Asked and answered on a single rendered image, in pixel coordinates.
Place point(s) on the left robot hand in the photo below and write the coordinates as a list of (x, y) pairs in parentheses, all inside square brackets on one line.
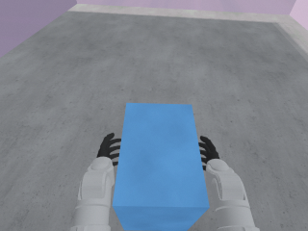
[(105, 148)]

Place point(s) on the left robot forearm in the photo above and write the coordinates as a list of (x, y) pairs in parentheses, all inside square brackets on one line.
[(93, 202)]

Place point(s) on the carton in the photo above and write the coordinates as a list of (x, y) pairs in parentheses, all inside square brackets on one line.
[(160, 183)]

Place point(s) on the right robot forearm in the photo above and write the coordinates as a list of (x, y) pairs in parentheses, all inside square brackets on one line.
[(229, 197)]

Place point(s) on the right robot hand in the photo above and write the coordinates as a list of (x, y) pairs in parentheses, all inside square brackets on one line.
[(210, 151)]

